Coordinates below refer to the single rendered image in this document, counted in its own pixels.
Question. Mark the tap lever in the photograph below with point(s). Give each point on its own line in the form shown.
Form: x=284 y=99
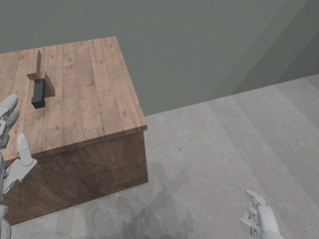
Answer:
x=38 y=100

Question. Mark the counter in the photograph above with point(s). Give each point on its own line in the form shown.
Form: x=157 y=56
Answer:
x=88 y=139

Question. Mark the robot right hand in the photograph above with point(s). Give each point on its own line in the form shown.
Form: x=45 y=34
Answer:
x=263 y=216

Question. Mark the robot left forearm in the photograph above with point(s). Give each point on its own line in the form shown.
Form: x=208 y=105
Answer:
x=5 y=227

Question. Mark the robot left hand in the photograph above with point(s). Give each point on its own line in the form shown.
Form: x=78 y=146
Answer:
x=20 y=168

